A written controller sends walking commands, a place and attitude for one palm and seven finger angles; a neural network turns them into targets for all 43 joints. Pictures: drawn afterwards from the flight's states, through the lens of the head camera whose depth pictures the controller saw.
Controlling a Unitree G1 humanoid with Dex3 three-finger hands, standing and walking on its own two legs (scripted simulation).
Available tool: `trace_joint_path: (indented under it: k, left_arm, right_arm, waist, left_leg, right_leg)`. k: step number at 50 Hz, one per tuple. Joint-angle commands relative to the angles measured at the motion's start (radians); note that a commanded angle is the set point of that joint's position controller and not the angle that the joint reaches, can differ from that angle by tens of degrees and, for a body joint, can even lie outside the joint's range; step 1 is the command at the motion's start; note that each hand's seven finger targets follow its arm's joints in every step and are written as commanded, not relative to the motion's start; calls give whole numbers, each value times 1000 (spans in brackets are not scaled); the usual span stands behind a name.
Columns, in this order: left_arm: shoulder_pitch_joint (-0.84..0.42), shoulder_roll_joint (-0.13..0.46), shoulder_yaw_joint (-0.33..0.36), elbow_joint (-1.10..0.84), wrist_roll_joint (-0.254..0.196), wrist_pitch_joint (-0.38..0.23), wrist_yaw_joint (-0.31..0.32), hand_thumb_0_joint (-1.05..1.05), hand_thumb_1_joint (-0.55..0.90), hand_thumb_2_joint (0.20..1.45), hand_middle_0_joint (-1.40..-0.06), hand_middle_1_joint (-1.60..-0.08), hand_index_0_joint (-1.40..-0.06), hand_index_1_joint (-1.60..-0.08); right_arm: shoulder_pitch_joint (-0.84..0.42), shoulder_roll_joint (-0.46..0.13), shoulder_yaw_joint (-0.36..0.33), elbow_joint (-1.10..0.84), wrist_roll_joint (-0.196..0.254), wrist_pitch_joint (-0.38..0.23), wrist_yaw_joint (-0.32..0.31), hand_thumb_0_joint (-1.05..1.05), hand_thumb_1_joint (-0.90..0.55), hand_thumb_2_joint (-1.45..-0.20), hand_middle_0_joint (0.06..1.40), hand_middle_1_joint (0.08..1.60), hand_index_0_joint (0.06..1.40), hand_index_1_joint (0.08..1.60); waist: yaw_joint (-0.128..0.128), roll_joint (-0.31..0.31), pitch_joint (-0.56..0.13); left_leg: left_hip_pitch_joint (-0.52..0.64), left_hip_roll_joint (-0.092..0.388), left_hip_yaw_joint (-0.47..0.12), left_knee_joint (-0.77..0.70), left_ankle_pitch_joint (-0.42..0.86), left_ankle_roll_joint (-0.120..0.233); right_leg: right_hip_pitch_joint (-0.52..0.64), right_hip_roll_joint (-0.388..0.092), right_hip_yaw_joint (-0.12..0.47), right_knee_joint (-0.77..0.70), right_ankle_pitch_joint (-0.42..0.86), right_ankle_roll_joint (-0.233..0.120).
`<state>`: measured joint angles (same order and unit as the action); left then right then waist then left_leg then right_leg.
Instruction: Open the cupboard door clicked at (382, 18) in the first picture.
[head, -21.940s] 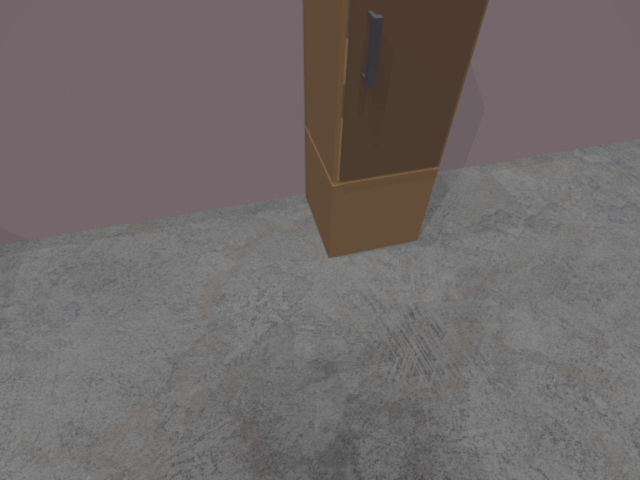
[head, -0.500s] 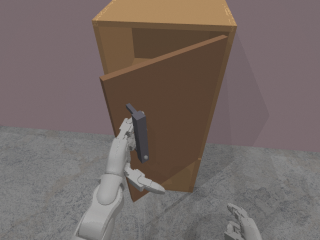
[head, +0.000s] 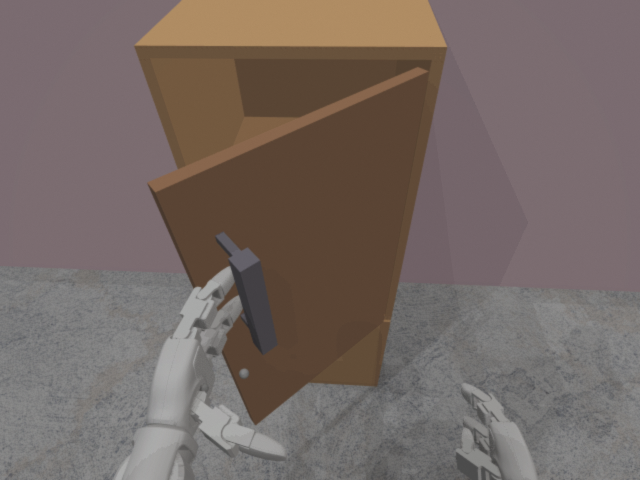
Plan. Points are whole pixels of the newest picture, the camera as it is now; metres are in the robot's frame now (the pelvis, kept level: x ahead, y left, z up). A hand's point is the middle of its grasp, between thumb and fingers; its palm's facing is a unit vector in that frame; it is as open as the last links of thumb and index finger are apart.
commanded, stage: slide the hand sideways off the handle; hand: left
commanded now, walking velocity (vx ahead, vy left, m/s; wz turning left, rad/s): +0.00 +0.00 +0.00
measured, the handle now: (246, 296) +0.30 +0.11 +0.11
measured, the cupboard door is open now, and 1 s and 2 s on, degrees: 43 43 43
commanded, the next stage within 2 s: draw the hand back to the body in 0.52 s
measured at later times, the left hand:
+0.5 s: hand (193, 421) +0.16 +0.14 +0.10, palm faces +0.01 -1.00 -0.05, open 16.3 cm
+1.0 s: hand (141, 413) +0.16 +0.18 +0.12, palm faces +0.03 -1.00 -0.07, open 16.3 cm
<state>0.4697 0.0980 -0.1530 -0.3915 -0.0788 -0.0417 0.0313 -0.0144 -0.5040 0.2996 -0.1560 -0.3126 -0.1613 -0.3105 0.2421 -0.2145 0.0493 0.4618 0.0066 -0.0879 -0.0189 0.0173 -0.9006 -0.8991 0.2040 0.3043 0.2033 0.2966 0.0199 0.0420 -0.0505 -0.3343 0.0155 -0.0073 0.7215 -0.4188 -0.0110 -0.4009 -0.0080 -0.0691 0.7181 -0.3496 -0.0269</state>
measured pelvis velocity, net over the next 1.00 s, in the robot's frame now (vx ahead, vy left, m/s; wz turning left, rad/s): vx -0.01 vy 0.02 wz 0.02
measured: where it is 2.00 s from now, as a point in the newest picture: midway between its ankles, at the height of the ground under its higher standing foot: outside the picture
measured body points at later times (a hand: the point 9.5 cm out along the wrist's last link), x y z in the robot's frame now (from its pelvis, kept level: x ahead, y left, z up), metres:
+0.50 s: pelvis +0.00 +0.00 -0.02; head +0.00 -0.02 +0.43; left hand +0.15 +0.19 +0.10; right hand +0.19 -0.22 -0.08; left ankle -0.02 +0.13 -0.72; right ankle +0.02 -0.10 -0.72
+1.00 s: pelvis -0.01 +0.02 -0.01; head -0.03 +0.00 +0.44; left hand +0.15 +0.23 +0.13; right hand +0.18 -0.19 -0.06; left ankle -0.03 +0.13 -0.72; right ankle +0.02 -0.10 -0.72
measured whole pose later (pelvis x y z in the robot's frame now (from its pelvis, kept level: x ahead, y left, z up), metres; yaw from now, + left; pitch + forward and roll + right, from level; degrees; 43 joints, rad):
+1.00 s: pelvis -0.01 +0.02 -0.01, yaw +1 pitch +2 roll -2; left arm 0.61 0.22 0.10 -0.53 -0.24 -0.02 -0.16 -0.01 -0.50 0.30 -0.15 -0.30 -0.15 -0.30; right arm 0.29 -0.22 0.07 0.49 0.05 -0.22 -0.06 0.02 -0.90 -0.90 0.21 0.30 0.20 0.30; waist 0.03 0.06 -0.09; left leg -0.41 0.01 -0.03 0.84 -0.46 0.01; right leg -0.44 -0.02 -0.08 0.78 -0.37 -0.01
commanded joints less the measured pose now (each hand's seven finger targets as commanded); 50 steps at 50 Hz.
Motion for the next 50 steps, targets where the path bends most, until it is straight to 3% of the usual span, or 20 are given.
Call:
trace_joint_path:
  k: [1, 4, 8, 16, 19, 22, 24, 25, 28, 30, 35, 38, 41, 44, 46, 50]
  left_arm:
    - [18, 41, 60, -291, -14, -106, -38, 0, -500, 300, -150, -300, -150, -300]
    - [48, 61, 76, -298, -31, -119, -69, 0, -500, 300, -150, -300, -150, -300]
    - [107, 103, 135, -308, -53, -141, -98, 0, -500, 300, -150, -300, -150, -300]
    - [181, 105, 157, -336, -97, -173, -149, 0, -500, 300, -150, -300, -150, -300]
    - [228, 131, 202, -322, -113, -174, -159, 0, -500, 300, -150, -300, -150, -300]
    - [212, 134, 205, -343, -124, -179, -170, 0, -500, 300, -150, -300, -150, -300]
    - [246, 153, 240, -334, -136, -182, -173, 0, -500, 300, -150, -300, -150, -300]
    - [241, 153, 240, -346, -140, -185, -177, 0, -500, 300, -150, -300, -150, -300]
    - [225, 134, 210, -342, -143, -188, -181, 0, -500, 300, -150, -300, -150, -300]
    - [185, 126, 182, -356, -137, -189, -179, 0, -500, 300, -150, -300, -150, -300]
    - [147, 177, 224, -386, -108, -161, -145, 0, -500, 300, -150, -300, -150, -300]
    - [144, 192, 270, -348, -121, -123, -139, 0, -500, 300, -150, -300, -150, -300]
    - [123, 192, 289, -362, -151, -91, -158, 0, -500, 300, -150, -300, -150, -300]
    - [120, 194, 298, -355, -171, -62, -180, 0, -500, 300, -150, -300, -150, -300]
    - [104, 199, 300, -381, -176, -53, -194, 0, -500, 300, -150, -300, -150, -300]
    - [73, 223, 339, -370, -186, -31, -200, 0, -500, 300, -150, -300, -150, -300]
  right_arm:
    - [-71, -82, -42, -184, 1, -74, -2, 0, -900, -900, 200, 300, 200, 300]
    - [-62, -88, -45, -187, 4, -90, -7, 0, -900, -900, 200, 300, 200, 300]
    - [-52, -91, -51, -186, 7, -106, -15, 0, -900, -900, 200, 300, 200, 300]
    - [-44, -93, -57, -196, 17, -139, -23, 0, -900, -900, 200, 300, 200, 300]
    - [-51, -90, -60, -194, 20, -141, -26, 0, -900, -900, 200, 300, 200, 300]
    - [-55, -92, -60, -199, 23, -149, -30, 0, -900, -900, 200, 300, 200, 300]
    - [-60, -90, -63, -194, 25, -153, -32, 0, -900, -900, 200, 300, 200, 300]
    - [-63, -92, -61, -194, 27, -154, -31, 0, -900, -900, 200, 300, 200, 300]
    - [-65, -97, -60, -192, 30, -166, -30, 0, -900, -900, 200, 300, 200, 300]
    - [-60, -103, -58, -196, 30, -173, -32, 0, -900, -900, 200, 300, 200, 300]
    - [-59, -101, -52, -197, 30, -179, -36, 0, -900, -900, 200, 300, 200, 300]
    - [-67, -98, -47, -185, 33, -175, -43, 0, -900, -900, 200, 300, 200, 300]
    - [-81, -101, -39, -180, 39, -177, -46, 0, -900, -900, 200, 300, 200, 300]
    - [-91, -103, -34, -172, 42, -187, -48, 0, -900, -900, 200, 300, 200, 300]
    - [-90, -107, -31, -168, 44, -194, -48, 0, -900, -900, 200, 300, 200, 300]
    - [-95, -110, -29, -152, 44, -206, -52, 0, -900, -900, 200, 300, 200, 300]
  waist:
    - [2, -69, -127]
    - [-8, -97, -107]
    - [-2, -84, -112]
    - [1, -62, -122]
    - [11, -85, -107]
    - [7, -58, -102]
    - [14, -84, -112]
    - [15, -55, -105]
    - [3, -67, -80]
    - [-6, -44, -65]
    - [11, 6, -78]
    - [18, -45, -73]
    - [22, -9, -68]
    - [20, -26, -60]
    - [20, 8, -60]
    - [23, -9, -36]
  left_leg:
    - [-46, -26, 11, -62, 270, 36]
    - [-76, -28, 6, -40, 250, 37]
    - [-108, -32, 5, -11, 238, 37]
    - [-142, -37, -2, 20, 224, 33]
    - [-172, -35, -4, 30, 210, 32]
    - [-174, -36, -6, 31, 176, 32]
    - [-183, -35, -7, 41, 175, 32]
    - [-184, -36, -9, 38, 176, 31]
    - [-192, -32, -16, 39, 154, 31]
    - [-191, -31, -20, 34, 119, 31]
    - [-179, -26, -31, 6, 75, 29]
    - [-184, -24, -32, -7, 86, 29]
    - [-159, -24, -28, -27, 100, 25]
    - [-147, -22, -31, -40, 109, 26]
    - [-123, -21, -34, -55, 116, 23]
    - [-109, -19, -43, -81, 112, 21]
  right_leg:
    - [118, -2, 29, -78, 312, 12]
    - [98, -4, 39, -77, 297, 19]
    - [91, -7, 53, -67, 276, 19]
    - [53, -5, 45, -35, 248, 19]
    - [53, -7, 54, -38, 221, 21]
    - [26, -4, 49, -38, 156, 18]
    - [37, -7, 62, -44, 144, 19]
    - [31, -4, 54, -36, 145, 15]
    - [3, 3, 41, -34, 103, 15]
    - [-27, 3, 35, -33, 53, 15]
    - [-34, 6, 16, -26, -10, 7]
    - [-3, 7, 13, -42, 4, 9]
    - [11, 8, 8, -56, 30, 10]
    - [26, 10, 6, -72, 41, 12]
    - [25, 13, -3, -74, 54, 11]
    - [37, 17, -10, -95, 46, 11]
